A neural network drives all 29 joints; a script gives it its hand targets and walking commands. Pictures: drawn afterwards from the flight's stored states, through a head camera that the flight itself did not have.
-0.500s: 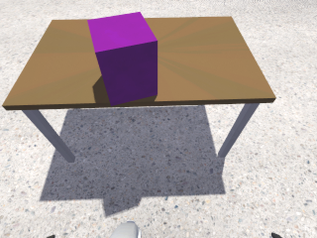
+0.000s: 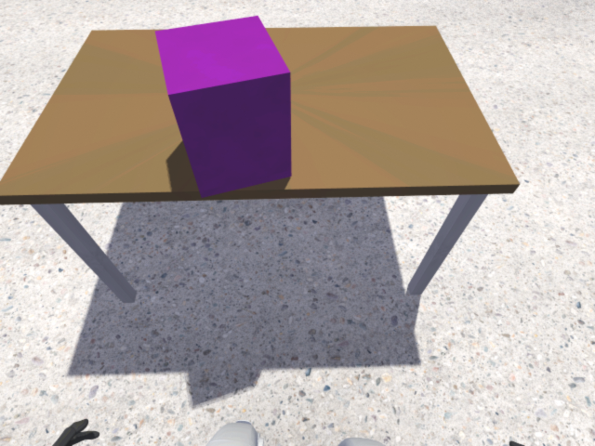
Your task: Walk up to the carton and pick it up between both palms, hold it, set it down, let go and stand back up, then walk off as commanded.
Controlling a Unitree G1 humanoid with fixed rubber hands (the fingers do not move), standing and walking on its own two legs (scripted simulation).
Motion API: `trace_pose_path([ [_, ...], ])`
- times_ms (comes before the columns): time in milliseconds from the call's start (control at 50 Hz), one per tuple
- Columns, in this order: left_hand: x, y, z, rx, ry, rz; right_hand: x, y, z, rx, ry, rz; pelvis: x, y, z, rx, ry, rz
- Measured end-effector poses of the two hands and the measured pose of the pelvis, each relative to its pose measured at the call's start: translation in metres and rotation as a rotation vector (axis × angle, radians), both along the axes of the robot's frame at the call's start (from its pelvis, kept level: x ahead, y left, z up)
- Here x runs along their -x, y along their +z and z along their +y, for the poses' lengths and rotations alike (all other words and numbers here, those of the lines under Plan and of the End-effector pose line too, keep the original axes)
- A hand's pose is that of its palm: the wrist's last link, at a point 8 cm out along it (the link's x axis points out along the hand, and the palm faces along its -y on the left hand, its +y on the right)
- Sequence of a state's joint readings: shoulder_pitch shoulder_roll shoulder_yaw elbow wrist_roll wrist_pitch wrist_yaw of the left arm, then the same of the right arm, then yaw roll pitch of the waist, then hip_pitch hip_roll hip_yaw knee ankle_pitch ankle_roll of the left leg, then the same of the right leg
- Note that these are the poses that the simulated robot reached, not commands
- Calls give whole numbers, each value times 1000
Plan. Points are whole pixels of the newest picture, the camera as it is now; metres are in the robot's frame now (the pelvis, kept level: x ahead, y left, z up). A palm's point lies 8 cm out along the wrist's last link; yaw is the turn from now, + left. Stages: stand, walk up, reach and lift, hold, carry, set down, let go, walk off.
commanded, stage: walk up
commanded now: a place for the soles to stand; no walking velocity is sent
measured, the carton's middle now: (228, 109) +0.72 +0.14 +0.01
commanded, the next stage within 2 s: none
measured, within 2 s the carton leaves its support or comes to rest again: neither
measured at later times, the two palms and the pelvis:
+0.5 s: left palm out of the picture +0.12 +0.32 -0.12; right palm out of the picture +0.08 -0.29 -0.09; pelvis +0.02 +0.02 +0.00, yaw +1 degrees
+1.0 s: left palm out of the picture +0.09 +0.29 -0.09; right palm out of the picture +0.08 -0.31 -0.10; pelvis +0.00 -0.01 +0.01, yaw +1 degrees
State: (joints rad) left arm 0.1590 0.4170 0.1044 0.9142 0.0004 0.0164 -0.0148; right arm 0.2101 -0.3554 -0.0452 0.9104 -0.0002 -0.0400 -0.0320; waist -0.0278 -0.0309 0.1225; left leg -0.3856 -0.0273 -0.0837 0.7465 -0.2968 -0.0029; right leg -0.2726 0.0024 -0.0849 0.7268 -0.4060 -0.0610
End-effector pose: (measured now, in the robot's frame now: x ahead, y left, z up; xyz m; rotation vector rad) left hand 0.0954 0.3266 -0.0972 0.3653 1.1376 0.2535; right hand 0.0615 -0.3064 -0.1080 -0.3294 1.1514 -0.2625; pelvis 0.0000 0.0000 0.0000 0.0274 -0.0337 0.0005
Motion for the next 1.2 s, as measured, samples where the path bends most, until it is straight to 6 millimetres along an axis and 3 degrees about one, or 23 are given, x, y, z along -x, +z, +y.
trace_pose_path([
  [120,14,5,-24,8,25,28,-14,0,-9,-16,6,2,-5,8,-11,-23,8,17],
  [260,16,-5,-31,35,33,39,-22,3,-8,-2,-3,-7,-9,6,-9,-6,0,15],
  [420,-6,-29,-16,91,35,-4,-20,10,9,51,12,-12,-14,-4,13,24,15,-11],
  [580,-31,-11,4,83,18,-82,-21,21,17,58,11,-58,-16,2,22,37,18,-53],
  [700,-22,-2,10,20,14,-46,-21,13,7,38,21,-41,-10,1,9,16,19,-17],
  [820,-3,3,-15,11,4,-13,-17,6,-9,7,2,-20,-7,5,-9,11,5,2],
  [920,5,6,-30,21,22,-18,-20,4,-10,-13,9,-16,-6,8,-13,-7,15,5],
  [1060,13,-2,-29,49,33,-15,-16,7,-2,1,7,-19,-1,7,-4,7,15,-1],
  [1200,6,-21,-4,88,41,-42,-9,12,19,44,19,-46,1,-2,22,32,25,-31],
])
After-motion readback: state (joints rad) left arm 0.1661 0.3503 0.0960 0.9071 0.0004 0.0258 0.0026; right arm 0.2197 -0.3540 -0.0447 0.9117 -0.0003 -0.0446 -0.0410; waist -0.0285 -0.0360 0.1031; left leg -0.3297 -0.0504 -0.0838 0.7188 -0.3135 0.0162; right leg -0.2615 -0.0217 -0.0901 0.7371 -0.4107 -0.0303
